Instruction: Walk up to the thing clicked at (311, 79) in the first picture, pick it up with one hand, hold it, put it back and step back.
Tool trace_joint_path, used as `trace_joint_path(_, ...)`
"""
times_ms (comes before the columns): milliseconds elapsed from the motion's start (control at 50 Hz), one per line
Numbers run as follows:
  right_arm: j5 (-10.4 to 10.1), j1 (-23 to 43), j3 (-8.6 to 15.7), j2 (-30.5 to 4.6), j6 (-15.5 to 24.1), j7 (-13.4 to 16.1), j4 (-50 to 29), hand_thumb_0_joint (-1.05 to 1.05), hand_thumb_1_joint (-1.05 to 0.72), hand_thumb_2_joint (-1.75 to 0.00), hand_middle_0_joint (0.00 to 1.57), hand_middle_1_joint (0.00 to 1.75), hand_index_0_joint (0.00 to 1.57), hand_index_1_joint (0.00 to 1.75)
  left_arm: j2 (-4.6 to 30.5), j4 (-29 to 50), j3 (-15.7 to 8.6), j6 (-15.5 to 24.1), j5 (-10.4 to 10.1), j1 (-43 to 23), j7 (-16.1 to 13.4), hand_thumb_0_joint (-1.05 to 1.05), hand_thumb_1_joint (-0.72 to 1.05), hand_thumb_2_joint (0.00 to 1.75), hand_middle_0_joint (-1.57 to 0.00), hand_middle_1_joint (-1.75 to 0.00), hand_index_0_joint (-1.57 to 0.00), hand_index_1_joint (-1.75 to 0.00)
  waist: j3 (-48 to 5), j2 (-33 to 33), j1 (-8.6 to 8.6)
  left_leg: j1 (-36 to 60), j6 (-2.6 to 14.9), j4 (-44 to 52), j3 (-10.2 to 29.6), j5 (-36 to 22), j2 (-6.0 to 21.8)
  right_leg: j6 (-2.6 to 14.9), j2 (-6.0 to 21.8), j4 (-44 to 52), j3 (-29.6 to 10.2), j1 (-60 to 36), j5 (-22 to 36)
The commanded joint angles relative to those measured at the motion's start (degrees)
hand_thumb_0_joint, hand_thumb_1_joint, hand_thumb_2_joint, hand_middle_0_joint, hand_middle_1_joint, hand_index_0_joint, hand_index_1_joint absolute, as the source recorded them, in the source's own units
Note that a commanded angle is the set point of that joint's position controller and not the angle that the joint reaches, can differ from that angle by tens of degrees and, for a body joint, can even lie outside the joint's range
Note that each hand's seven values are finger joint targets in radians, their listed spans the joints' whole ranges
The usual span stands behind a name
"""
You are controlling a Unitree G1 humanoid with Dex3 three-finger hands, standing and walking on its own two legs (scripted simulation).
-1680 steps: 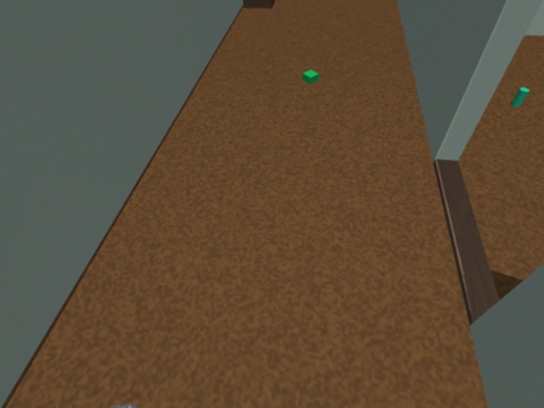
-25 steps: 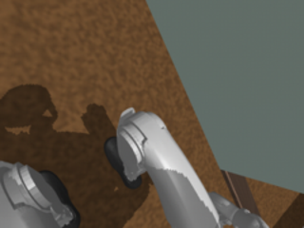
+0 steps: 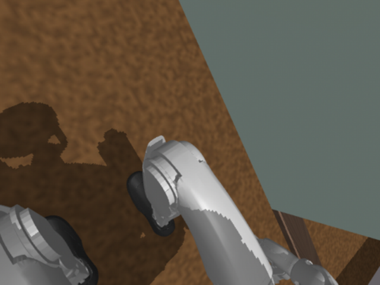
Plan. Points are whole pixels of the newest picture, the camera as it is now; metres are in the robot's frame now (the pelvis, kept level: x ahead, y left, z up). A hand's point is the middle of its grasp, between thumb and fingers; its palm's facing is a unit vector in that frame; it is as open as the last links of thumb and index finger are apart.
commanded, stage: rest palm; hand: left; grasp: from above
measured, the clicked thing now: out of the picture +0.45 +0.40 -0.31
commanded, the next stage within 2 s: close in 0.16 s
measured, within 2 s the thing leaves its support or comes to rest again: neither
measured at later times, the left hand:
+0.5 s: hand out of the picture +0.44 +0.38 -0.27, palm faces -0.11 -0.40 -0.91, open 13.5 cm
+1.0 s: hand out of the picture +0.44 +0.38 -0.27, palm faces -0.11 -0.39 -0.91, open 11.8 cm
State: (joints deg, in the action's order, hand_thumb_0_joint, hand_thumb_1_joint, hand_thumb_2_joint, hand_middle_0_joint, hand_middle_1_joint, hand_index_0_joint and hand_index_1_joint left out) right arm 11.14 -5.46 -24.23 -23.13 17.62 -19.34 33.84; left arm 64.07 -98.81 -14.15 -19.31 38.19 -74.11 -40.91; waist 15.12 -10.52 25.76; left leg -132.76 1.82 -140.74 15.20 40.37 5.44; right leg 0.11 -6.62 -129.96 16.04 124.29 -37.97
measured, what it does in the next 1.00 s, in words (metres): stands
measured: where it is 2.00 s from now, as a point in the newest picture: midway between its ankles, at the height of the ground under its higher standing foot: (119, 237)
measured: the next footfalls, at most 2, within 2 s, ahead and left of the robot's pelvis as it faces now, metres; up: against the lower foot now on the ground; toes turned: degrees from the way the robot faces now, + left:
none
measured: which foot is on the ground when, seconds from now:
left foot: down 0.00-1.00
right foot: down 0.00-1.00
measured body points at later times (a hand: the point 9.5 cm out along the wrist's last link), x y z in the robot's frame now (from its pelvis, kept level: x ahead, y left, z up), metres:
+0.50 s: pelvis +0.00 +0.00 +0.00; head +0.31 +0.14 +0.29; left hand +0.45 +0.40 -0.22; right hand +0.05 -0.23 -0.04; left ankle +0.07 +0.13 -0.30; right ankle +0.11 -0.09 -0.30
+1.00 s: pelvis +0.00 +0.00 +0.00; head +0.31 +0.13 +0.29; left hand +0.44 +0.40 -0.21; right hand +0.04 -0.23 -0.05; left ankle +0.07 +0.13 -0.30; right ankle +0.11 -0.09 -0.30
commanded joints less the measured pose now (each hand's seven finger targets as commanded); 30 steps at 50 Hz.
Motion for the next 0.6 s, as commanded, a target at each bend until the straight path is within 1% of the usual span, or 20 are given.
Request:
trace_joint_path(0,-0.6,-13.6,4.5,-18.7,0.0,0.4,2.2,0.00,-0.89,-0.90,0.20,0.30,0.20,0.30,12.1,6.7,2.0,0.2,1.8,-11.8,-2.1,0.00,-0.56,1.04,-0.12,-0.88,-0.07,-0.94,-38.7,36.6,3.54,30.8,-1.36,12.6,-1.7,-15.6,2.1,0.26,-2.2,12.1,0.2,-23.3,18.5)
trace_joint_path(40,-0.8,-13.8,4.6,-18.8,-0.1,0.3,2.2,0.00,-0.89,-0.90,0.20,0.30,0.20,0.30,11.7,7.3,2.2,0.0,2.1,-12.1,-1.8,0.00,-0.55,1.02,-0.12,-0.90,-0.07,-0.95,-37.8,36.6,3.80,30.9,-1.41,13.0,-1.3,-15.6,2.1,0.50,-2.0,11.6,0.5,-22.1,17.8)
trace_joint_path(80,-0.6,-13.7,4.6,-18.5,-0.3,0.6,2.6,0.00,-0.89,-0.90,0.20,0.30,0.20,0.30,11.5,6.1,2.1,0.2,1.8,-11.9,-1.7,0.00,-0.56,1.03,-0.11,-0.90,-0.06,-0.95,-37.2,35.9,4.04,30.5,-1.57,13.4,-1.1,-14.3,2.2,0.54,-2.1,11.6,0.8,-21.8,16.8)
trace_joint_path(120,-0.5,-13.5,4.5,-18.6,-0.2,0.8,2.3,0.00,-0.89,-0.90,0.20,0.30,0.20,0.30,11.1,6.6,2.6,0.2,1.8,-12.4,-1.4,0.00,-0.55,1.02,-0.11,-0.91,-0.07,-0.95,-37.2,36.5,4.12,31.0,-1.53,13.3,-0.8,-14.7,2.3,0.60,-1.9,11.6,0.6,-21.2,17.0)
trace_joint_path(140,-0.5,-13.7,4.6,-18.5,-0.2,0.9,1.9,0.00,-0.89,-0.90,0.20,0.30,0.20,0.30,10.4,6.6,3.2,0.2,1.7,-11.7,-1.0,0.00,-0.56,1.03,-0.12,-0.88,-0.07,-0.94,-37.3,35.2,4.46,30.6,-1.28,13.0,-0.9,-14.0,2.0,0.43,-2.1,11.8,0.4,-21.5,16.8)
trace_joint_path(180,-0.3,-13.5,4.7,-18.6,0.0,1.2,2.9,0.00,-0.89,-0.90,0.20,0.30,0.20,0.30,11.3,6.0,3.1,0.4,2.1,-12.0,-0.8,0.00,-0.56,1.05,-0.11,-0.90,-0.06,-0.95,-36.6,35.0,4.29,29.0,-1.28,13.2,-1.3,-12.8,1.8,0.49,-2.0,12.1,0.5,-21.7,15.7)
trace_joint_path(200,-0.5,-13.4,4.6,-18.5,-0.1,1.1,2.8,0.00,-0.89,-0.90,0.20,0.30,0.20,0.30,11.0,6.1,2.8,0.4,2.0,-12.4,-0.6,0.00,-0.55,1.03,-0.10,-0.91,-0.06,-0.96,-36.1,34.9,4.14,29.2,-1.44,13.5,-0.9,-12.7,1.9,0.65,-1.8,11.7,0.8,-20.7,15.0)
trace_joint_path(240,-0.4,-13.0,4.6,-18.7,0.0,1.4,2.9,0.00,-0.88,-0.90,0.20,0.30,0.20,0.30,11.6,5.9,3.1,0.4,2.2,-12.4,-0.4,0.00,-0.55,1.04,-0.11,-0.91,-0.06,-0.96,-36.5,35.2,3.73,29.5,-1.39,13.5,-0.7,-11.8,2.1,0.63,-2.0,11.9,0.8,-19.8,14.2)
trace_joint_path(260,-0.4,-12.8,4.4,-18.4,0.1,1.5,2.4,0.00,-0.88,-0.89,0.20,0.30,0.20,0.30,11.2,6.6,3.4,0.6,2.0,-12.0,-0.3,0.00,-0.47,0.97,-0.18,-0.85,-0.14,-0.89,-36.7,35.0,4.20,30.3,-1.40,13.6,-0.6,-12.2,1.9,0.59,-2.0,11.9,0.5,-20.4,14.8)
trace_joint_path(280,-0.4,-12.7,4.4,-18.5,0.2,1.6,2.5,0.00,-0.88,-0.89,0.20,0.30,0.20,0.30,11.1,6.5,3.5,0.6,2.0,-12.2,-0.4,0.00,-0.42,0.94,-0.23,-0.81,-0.18,-0.85,-36.7,35.1,3.99,29.8,-1.34,13.1,-0.9,-12.4,1.9,0.49,-1.9,12.1,0.5,-20.5,15.0)
trace_joint_path(300,-0.2,-13.2,4.7,-18.7,0.2,1.6,2.8,0.00,-0.88,-0.90,0.20,0.30,0.20,0.30,11.0,6.5,3.7,0.7,2.4,-12.2,-0.7,0.00,-0.39,0.96,-0.27,-0.78,-0.21,-0.84,-37.2,35.0,4.04,29.9,-1.27,13.2,-1.0,-12.9,1.9,0.46,-2.0,12.2,0.3,-21.2,15.7)
trace_joint_path(340,-0.2,-13.4,4.7,-18.3,0.3,1.5,3.7,0.00,-0.88,-0.90,0.20,0.30,0.20,0.30,11.7,6.6,3.1,0.6,2.6,-12.3,-1.0,0.00,-0.38,0.92,-0.26,-0.78,-0.21,-0.82,-37.0,36.0,3.88,30.3,-1.59,13.6,-1.1,-13.4,1.8,0.64,-1.9,11.8,0.6,-21.2,16.1)
trace_joint_path(400,-0.1,-13.9,4.7,-18.2,0.2,1.3,3.1,0.00,-0.88,-0.89,0.20,0.30,0.20,0.30,10.6,5.8,3.0,0.5,2.3,-12.6,-1.4,0.00,-0.35,0.88,-0.26,-0.78,-0.22,-0.81,-37.4,36.1,4.21,31.2,-1.79,13.7,-0.7,-14.2,2.1,0.70,-1.9,11.5,0.9,-21.3,16.6)
trace_joint_path(440,-0.2,-14.2,4.5,-18.4,0.1,1.1,2.9,0.00,-0.88,-0.89,0.20,0.30,0.20,0.30,9.8,5.4,3.1,0.5,2.3,-13.3,-1.7,0.00,-0.33,0.86,-0.28,-0.75,-0.24,-0.79,-37.8,36.4,4.27,32.2,-2.03,13.5,-0.1,-16.1,2.5,0.69,-1.8,10.9,1.2,-21.0,18.0)
trace_joint_path(460,-0.4,-14.3,4.3,-18.4,0.1,0.9,2.7,0.00,-0.88,-0.89,0.20,0.30,0.20,0.30,9.1,6.0,3.6,0.3,2.3,-13.6,-1.5,0.00,-0.32,0.85,-0.28,-0.75,-0.25,-0.79,-37.4,37.3,4.80,33.4,-2.18,13.8,0.5,-17.1,2.6,0.77,-1.7,10.3,1.4,-19.9,18.3)
trace_joint_path(480,-0.3,-14.1,4.4,-18.3,0.1,0.9,2.8,0.00,-0.88,-0.89,0.20,0.30,0.20,0.30,9.0,5.9,3.9,0.2,2.3,-13.4,-1.5,0.00,-0.31,0.85,-0.29,-0.76,-0.25,-0.79,-37.1,37.7,4.65,33.4,-2.24,14.1,0.5,-16.6,2.5,0.84,-1.7,10.2,1.2,-19.4,18.0)
trace_joint_path(500,-0.2,-13.9,4.5,-18.5,0.0,1.0,2.2,0.00,-0.88,-0.90,0.20,0.30,0.20,0.30,9.1,6.1,4.2,0.3,2.1,-13.4,-1.7,0.00,-0.30,0.84,-0.32,-0.72,-0.28,-0.77,-37.4,37.3,4.81,33.0,-1.90,13.6,0.3,-16.3,2.5,0.58,-2.0,10.9,0.8,-20.3,18.6)
trace_joint_path(520,-0.5,-14.5,4.7,-18.5,-0.1,0.9,1.7,0.00,-0.88,-0.89,0.20,0.30,0.20,0.30,8.9,7.0,4.2,0.3,2.5,-13.2,-1.7,0.00,-0.28,0.81,-0.33,-0.70,-0.30,-0.74,-38.0,36.8,4.81,33.2,-1.67,12.9,-0.2,-17.1,2.4,0.51,-2.1,11.2,0.5,-20.8,19.2)
trace_joint_path(540,-0.5,-14.5,4.5,-18.8,-0.1,0.8,2.0,0.00,-0.88,-0.89,0.20,0.30,0.20,0.30,9.3,6.4,4.1,0.3,2.6,-13.4,-2.0,0.00,-0.24,0.78,-0.36,-0.69,-0.33,-0.72,-38.2,36.5,4.45,32.3,-1.56,12.4,-0.5,-17.1,2.5,0.35,-2.1,11.6,0.4,-21.3,19.6)
trace_joint_path(580,-0.1,-14.4,4.6,-18.2,-0.1,0.7,2.3,0.00,-0.88,-0.90,0.20,0.30,0.20,0.30,10.4,6.0,3.0,0.3,2.1,-12.0,-2.3,0.00,-0.23,0.78,-0.36,-0.68,-0.33,-0.72,-38.1,35.3,3.89,30.4,-1.22,12.1,-1.9,-16.7,1.9,0.02,-2.2,12.3,-0.1,-23.9,20.1)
